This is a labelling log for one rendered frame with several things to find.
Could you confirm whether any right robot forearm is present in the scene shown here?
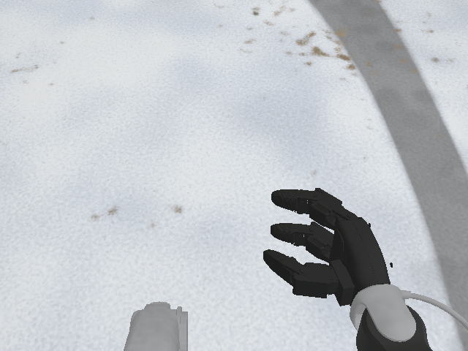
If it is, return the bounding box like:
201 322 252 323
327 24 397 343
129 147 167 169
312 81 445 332
350 284 433 351

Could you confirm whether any left robot thigh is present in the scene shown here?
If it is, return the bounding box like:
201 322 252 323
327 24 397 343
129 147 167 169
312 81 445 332
124 303 188 351

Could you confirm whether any right robot hand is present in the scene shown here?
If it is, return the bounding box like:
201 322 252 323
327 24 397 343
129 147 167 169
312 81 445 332
263 188 393 306

